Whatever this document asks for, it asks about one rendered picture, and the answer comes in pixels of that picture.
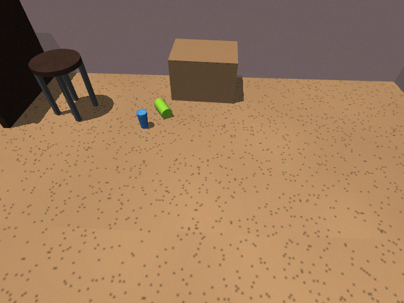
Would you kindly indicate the stool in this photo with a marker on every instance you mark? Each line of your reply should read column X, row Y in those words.
column 58, row 63

